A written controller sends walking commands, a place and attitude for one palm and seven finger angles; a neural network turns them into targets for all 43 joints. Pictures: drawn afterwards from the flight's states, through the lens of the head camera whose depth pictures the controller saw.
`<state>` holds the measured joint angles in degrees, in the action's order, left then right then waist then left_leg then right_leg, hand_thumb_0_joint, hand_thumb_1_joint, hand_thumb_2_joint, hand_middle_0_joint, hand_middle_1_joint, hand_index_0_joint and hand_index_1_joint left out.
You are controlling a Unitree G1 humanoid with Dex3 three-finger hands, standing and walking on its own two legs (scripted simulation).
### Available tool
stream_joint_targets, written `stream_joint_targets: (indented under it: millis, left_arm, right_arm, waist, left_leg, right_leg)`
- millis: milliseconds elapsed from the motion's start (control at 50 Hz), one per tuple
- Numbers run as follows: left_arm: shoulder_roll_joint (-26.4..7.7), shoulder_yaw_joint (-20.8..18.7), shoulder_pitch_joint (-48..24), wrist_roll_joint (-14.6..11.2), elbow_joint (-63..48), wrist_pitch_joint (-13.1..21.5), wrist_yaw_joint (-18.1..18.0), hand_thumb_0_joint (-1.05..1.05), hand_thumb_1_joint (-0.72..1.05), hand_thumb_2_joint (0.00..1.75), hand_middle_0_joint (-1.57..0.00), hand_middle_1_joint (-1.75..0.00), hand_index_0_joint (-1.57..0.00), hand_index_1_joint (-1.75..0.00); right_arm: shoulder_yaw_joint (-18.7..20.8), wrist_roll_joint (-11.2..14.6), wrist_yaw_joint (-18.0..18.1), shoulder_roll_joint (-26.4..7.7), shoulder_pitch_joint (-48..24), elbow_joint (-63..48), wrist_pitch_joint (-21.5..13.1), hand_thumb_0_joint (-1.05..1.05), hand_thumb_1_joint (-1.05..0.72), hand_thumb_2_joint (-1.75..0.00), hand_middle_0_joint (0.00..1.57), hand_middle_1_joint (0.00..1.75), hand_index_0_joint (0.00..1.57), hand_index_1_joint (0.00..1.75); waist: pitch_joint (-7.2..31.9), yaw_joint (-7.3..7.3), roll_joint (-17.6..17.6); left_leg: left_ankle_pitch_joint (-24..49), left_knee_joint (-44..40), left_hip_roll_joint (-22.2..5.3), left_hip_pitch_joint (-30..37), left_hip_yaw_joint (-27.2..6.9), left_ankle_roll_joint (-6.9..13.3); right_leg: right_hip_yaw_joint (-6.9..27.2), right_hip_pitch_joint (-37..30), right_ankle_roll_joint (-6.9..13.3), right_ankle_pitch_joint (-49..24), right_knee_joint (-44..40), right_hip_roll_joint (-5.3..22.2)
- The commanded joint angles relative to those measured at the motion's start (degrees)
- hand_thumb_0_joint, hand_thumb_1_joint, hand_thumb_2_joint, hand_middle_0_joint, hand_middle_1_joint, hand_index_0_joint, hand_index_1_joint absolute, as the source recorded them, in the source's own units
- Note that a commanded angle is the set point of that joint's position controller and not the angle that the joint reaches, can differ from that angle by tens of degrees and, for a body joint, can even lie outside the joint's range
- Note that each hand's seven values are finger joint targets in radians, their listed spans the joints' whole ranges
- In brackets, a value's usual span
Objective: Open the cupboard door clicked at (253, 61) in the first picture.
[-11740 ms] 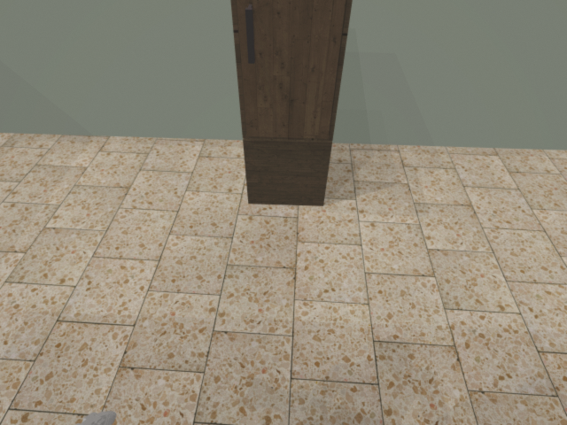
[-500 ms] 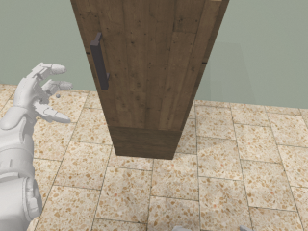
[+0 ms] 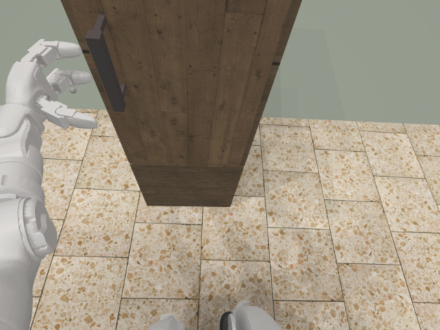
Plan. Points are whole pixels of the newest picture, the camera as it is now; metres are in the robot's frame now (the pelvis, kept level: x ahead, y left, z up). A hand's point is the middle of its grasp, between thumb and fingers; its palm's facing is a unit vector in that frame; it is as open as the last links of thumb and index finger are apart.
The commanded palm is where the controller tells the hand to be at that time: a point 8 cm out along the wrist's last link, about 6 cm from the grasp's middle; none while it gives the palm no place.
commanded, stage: move the hooked fingers beside the handle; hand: left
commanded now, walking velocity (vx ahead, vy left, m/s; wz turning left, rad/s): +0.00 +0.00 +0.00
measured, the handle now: (111, 68) +0.56 +0.15 +0.11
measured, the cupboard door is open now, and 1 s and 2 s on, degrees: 0 0 0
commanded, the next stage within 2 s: slide the fingers in behind the handle in 0.90 s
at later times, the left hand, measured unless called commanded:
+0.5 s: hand (77, 85) +0.52 +0.20 +0.11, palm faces -0.05 -1.00 -0.01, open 13.9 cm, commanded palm +0.50 +0.25 +0.10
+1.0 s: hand (76, 84) +0.53 +0.21 +0.10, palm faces -0.07 -1.00 +0.00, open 14.0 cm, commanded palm +0.51 +0.25 +0.10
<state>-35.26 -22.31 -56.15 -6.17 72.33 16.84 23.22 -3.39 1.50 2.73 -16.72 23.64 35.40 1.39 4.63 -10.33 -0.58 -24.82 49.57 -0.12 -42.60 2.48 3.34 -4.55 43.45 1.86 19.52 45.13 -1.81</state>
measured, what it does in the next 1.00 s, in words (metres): stands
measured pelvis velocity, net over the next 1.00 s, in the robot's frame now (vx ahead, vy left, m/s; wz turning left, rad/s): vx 0.01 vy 0.00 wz -0.01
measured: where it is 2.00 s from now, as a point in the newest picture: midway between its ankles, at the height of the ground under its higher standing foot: outside the picture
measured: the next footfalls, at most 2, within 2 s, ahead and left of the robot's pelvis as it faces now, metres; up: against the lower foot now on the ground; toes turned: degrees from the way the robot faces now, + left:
none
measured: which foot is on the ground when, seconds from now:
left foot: down 0.00-1.00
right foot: down 0.00-1.00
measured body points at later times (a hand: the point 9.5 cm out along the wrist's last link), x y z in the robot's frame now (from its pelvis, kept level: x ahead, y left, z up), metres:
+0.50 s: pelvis +0.02 -0.01 +0.00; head +0.12 +0.01 +0.44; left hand +0.52 +0.26 +0.11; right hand +0.00 -0.27 -0.10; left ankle -0.02 +0.08 -0.70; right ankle +0.02 -0.10 -0.70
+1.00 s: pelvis +0.01 +0.00 +0.00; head +0.13 +0.02 +0.43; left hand +0.53 +0.26 +0.11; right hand -0.01 -0.27 -0.10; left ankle -0.02 +0.08 -0.70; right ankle +0.02 -0.10 -0.70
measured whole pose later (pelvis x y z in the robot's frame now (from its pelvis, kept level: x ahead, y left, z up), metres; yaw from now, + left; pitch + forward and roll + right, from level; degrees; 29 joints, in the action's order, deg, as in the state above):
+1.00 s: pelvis +0.01 +0.00 +0.00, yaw -1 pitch +20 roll -3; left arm -37.5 -22.8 -58.1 -5.7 73.1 16.5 23.1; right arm -3.4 1.2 2.1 -16.7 25.0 34.7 4.3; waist 5.3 -11.2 -1.2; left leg -26.1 51.5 -1.1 -45.8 1.9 3.0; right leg -5.0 46.1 2.2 20.1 45.7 -2.8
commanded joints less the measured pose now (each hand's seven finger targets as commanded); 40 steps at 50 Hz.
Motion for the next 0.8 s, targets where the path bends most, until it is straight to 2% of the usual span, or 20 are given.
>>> stream_joint_targets:
  millis: [0,40,80,120,180,220,240,280,320,380,420,460,500,540,580,620,720,740,760,780]
  left_arm:
    - [-17.8,-2.6,-28.5,-0.4,-11.4,4.1,-0.4,0.00,-0.50,0.30,-0.30,-1.20,-0.30,-1.20]
    - [-15.6,-1.2,-31.0,-0.8,-12.7,4.6,-0.3,0.00,-0.50,0.30,-0.30,-1.20,-0.30,-1.20]
    - [-18.3,-3.2,-30.0,-0.5,-11.5,4.3,-0.1,0.00,-0.50,0.30,-0.30,-1.20,-0.30,-1.20]
    - [-17.8,-3.5,-27.2,-0.7,-10.6,3.5,0.1,0.00,-0.50,0.30,-0.30,-1.20,-0.30,-1.20]
    - [-17.3,-3.7,-23.1,-0.6,-12.6,3.2,0.3,0.00,-0.50,0.30,-0.30,-1.20,-0.30,-1.20]
    - [-16.3,-3.2,-22.8,-0.8,-15.8,3.5,0.1,0.00,-0.50,0.30,-0.30,-1.20,-0.30,-1.20]
    - [-14.4,-2.2,-22.1,-1.5,-15.9,3.6,0.1,0.00,-0.50,0.30,-0.30,-1.20,-0.30,-1.20]
    - [-16.2,-3.5,-22.9,-1.8,-15.9,3.7,0.0,0.00,-0.50,0.30,-0.30,-1.20,-0.30,-1.20]
    - [-15.5,-3.5,-23.1,-2.1,-16.6,3.8,-0.3,0.00,-0.50,0.30,-0.30,-1.20,-0.30,-1.20]
    - [-18.1,-5.3,-23.3,-1.5,-17.5,4.7,-1.1,0.00,-0.50,0.30,-0.30,-1.20,-0.30,-1.20]
    - [-16.9,-4.0,-22.9,-1.1,-15.6,4.4,-1.5,0.00,-0.50,0.30,-0.30,-1.20,-0.30,-1.20]
    - [-15.2,-2.7,-22.5,-0.8,-15.6,4.7,-1.6,0.00,-0.50,0.30,-0.30,-1.20,-0.30,-1.20]
    - [-13.6,-1.4,-21.7,-1.0,-15.1,4.3,-1.2,0.00,-0.50,0.30,-0.30,-1.20,-0.30,-1.20]
    - [-9.7,1.3,-23.2,-1.8,-15.2,4.3,-0.8,0.00,-0.50,0.30,-0.30,-1.20,-0.30,-1.20]
    - [-12.3,-1.0,-21.8,-2.2,-12.7,3.7,-0.6,0.00,-0.50,0.30,-0.30,-1.20,-0.30,-1.20]
    - [-12.6,-0.3,-24.4,-2.0,-11.5,3.0,-0.6,0.00,-0.50,0.30,-0.30,-1.20,-0.30,-1.20]
    - [-17.9,-2.9,-29.3,-0.5,-15.1,5.2,-1.9,0.00,-0.50,0.30,-0.30,-1.20,-0.30,-1.20]
    - [-16.5,-2.1,-29.5,-0.6,-15.6,5.7,-1.9,0.00,-0.50,0.30,-0.30,-1.20,-0.30,-1.20]
    - [-17.6,-2.9,-30.1,-0.5,-16.2,6.3,-2.0,0.00,-0.50,0.30,-0.30,-1.20,-0.30,-1.20]
    - [-17.2,-2.5,-29.0,-0.4,-14.5,6.0,-1.7,0.00,-0.50,0.30,-0.30,-1.20,-0.30,-1.20]
  right_arm:
    - [3.7,-0.5,0.4,-11.0,10.2,-2.9,0.0,0.00,-0.90,-0.90,0.20,0.30,0.20,0.30]
    - [3.8,-0.8,0.3,-10.7,11.0,-2.6,0.2,0.00,-0.90,-0.90,0.20,0.30,0.20,0.30]
    - [4.0,-0.9,0.2,-11.2,12.0,-2.1,0.7,0.00,-0.90,-0.90,0.20,0.30,0.20,0.30]
    - [4.1,-0.9,0.0,-11.1,12.5,-2.5,1.1,0.00,-0.90,-0.90,0.20,0.30,0.20,0.30]
    - [4.2,-1.0,-0.4,-10.8,12.6,-3.3,1.9,0.00,-0.90,-0.90,0.20,0.30,0.20,0.30]
    - [4.5,-1.1,-0.7,-10.7,12.6,-3.6,2.4,0.00,-0.90,-0.90,0.20,0.30,0.20,0.30]
    - [4.5,-1.0,-0.9,-10.5,12.5,-3.9,2.6,0.00,-0.90,-0.90,0.20,0.30,0.20,0.30]
    - [4.6,-0.9,-0.8,-10.7,12.3,-3.6,3.0,0.00,-0.90,-0.90,0.20,0.30,0.20,0.30]
    - [4.8,-0.8,-0.8,-10.6,12.2,-3.7,3.1,0.00,-0.90,-0.90,0.20,0.30,0.20,0.30]
    - [4.6,-0.7,-0.7,-10.3,11.6,-3.6,3.3,0.00,-0.90,-0.90,0.20,0.30,0.20,0.30]
    - [4.3,-0.6,-0.7,-10.0,11.2,-3.6,3.3,0.00,-0.90,-0.90,0.20,0.30,0.20,0.30]
    - [4.4,-0.5,-0.7,-9.9,10.7,-3.9,3.3,0.00,-0.90,-0.90,0.20,0.30,0.20,0.30]
    - [4.4,-0.5,-0.6,-10.0,10.5,-3.9,3.2,0.00,-0.90,-0.90,0.20,0.30,0.20,0.30]
    - [4.4,-0.4,-0.6,-9.8,10.3,-3.8,3.0,0.00,-0.90,-0.90,0.20,0.30,0.20,0.30]
    - [4.5,-0.4,-0.5,-10.3,10.2,-3.5,3.0,0.00,-0.90,-0.90,0.20,0.30,0.20,0.30]
    - [4.1,-0.2,-0.2,-10.4,9.8,-3.7,3.0,0.00,-0.90,-0.90,0.20,0.30,0.20,0.30]
    - [3.9,-0.4,0.1,-10.4,9.6,-3.7,2.3,0.00,-0.90,-0.90,0.20,0.30,0.20,0.30]
    - [3.9,-0.6,0.0,-10.2,9.7,-3.8,2.1,0.00,-0.90,-0.90,0.20,0.30,0.20,0.30]
    - [3.9,-0.6,-0.1,-10.2,9.8,-3.6,2.1,0.00,-0.90,-0.90,0.20,0.30,0.20,0.30]
    - [3.8,-0.5,-0.2,-10.2,9.5,-3.4,2.0,0.00,-0.90,-0.90,0.20,0.30,0.20,0.30]
  waist:
    - [25.8,-0.56,-7.3]
    - [27.5,-1.26,-9.6]
    - [29.4,-1.10,-8.3]
    - [29.0,-0.55,-7.8]
    - [29.7,0.99,-10.2]
    - [30.0,1.20,-10.8]
    - [29.1,0.76,-9.3]
    - [27.3,0.51,-7.7]
    - [27.3,0.30,-6.7]
    - [27.6,0.98,-9.3]
    - [24.9,0.37,-7.3]
    - [25.0,0.63,-9.6]
    - [25.1,0.29,-8.0]
    - [24.8,-0.71,-8.5]
    - [24.3,-0.45,-5.1]
    - [22.2,-1.38,-3.6]
    - [26.3,-0.95,-7.5]
    - [27.7,-0.93,-8.4]
    - [29.2,-0.79,-9.7]
    - [28.6,-0.85,-10.6]
  left_leg:
    - [25.2,-3.9,-1.2,15.0,-6.5,-1.8]
    - [28.7,-3.2,-1.4,17.6,-6.8,-2.1]
    - [29.8,-2.5,-1.7,17.7,-6.8,-2.0]
    - [29.5,-2.9,-1.6,16.5,-6.2,-1.9]
    - [33.3,-2.9,-1.8,18.3,-6.0,-2.1]
    - [34.4,-3.0,-2.0,19.6,-6.0,-2.1]
    - [34.9,-2.9,-1.9,19.4,-6.0,-2.0]
    - [31.3,-3.3,-1.8,17.2,-5.6,-1.6]
    - [30.1,-3.7,-1.6,16.7,-5.4,-1.3]
    - [31.6,-3.5,-1.5,17.5,-5.2,-1.5]
    - [28.9,-3.7,-1.3,15.1,-4.9,-1.2]
    - [30.7,-3.7,-1.4,17.0,-5.2,-1.6]
    - [30.2,-3.5,-1.5,17.4,-5.3,-1.6]
    - [31.6,-3.4,-1.6,19.2,-5.8,-1.7]
    - [29.2,-3.2,-1.6,16.9,-5.5,-1.4]
    - [24.6,-3.6,-1.1,12.9,-5.1,-1.0]
    - [24.9,-2.6,-0.9,13.6,-5.3,-1.2]
    - [26.1,-2.2,-0.9,14.7,-5.5,-1.4]
    - [27.4,-2.0,-1.1,16.2,-5.8,-1.6]
    - [26.6,-1.8,-1.1,16.2,-5.6,-1.7]
  right_leg:
    - [4.2,-10.3,-0.4,-17.7,-2.6,-0.8]
    - [4.0,-9.3,-0.2,-19.2,-2.1,-1.1]
    - [4.1,-9.8,-0.4,-20.3,-2.1,-1.3]
    - [4.0,-10.9,-0.5,-21.0,-2.4,-1.3]
    - [3.7,-10.9,-0.3,-22.8,-2.2,-1.4]
    - [3.5,-10.8,-0.3,-23.0,-2.5,-1.6]
    - [3.4,-10.8,-0.2,-23.5,-2.6,-1.9]
    - [3.7,-12.0,-0.4,-23.1,-3.0,-1.9]
    - [3.8,-13.1,-0.4,-23.4,-3.2,-1.8]
    - [4.1,-13.5,-0.3,-24.4,-3.0,-1.6]
    - [4.3,-13.7,-0.5,-23.7,-3.4,-1.5]
    - [4.0,-12.5,-0.4,-23.5,-3.0,-1.5]
    - [3.9,-11.6,-0.5,-22.7,-3.2,-1.4]
    - [3.5,-9.9,-0.4,-22.3,-3.1,-1.5]
    - [3.8,-11.0,-0.6,-22.2,-3.2,-1.5]
    - [4.2,-12.0,-0.7,-21.0,-3.3,-1.2]
    - [5.0,-12.5,-0.6,-21.0,-2.4,-0.9]
    - [4.8,-12.2,-0.4,-21.4,-1.9,-1.0]
    - [4.8,-11.7,-0.5,-21.7,-1.7,-1.1]
    - [4.7,-11.0,-0.5,-20.9,-2.0,-1.2]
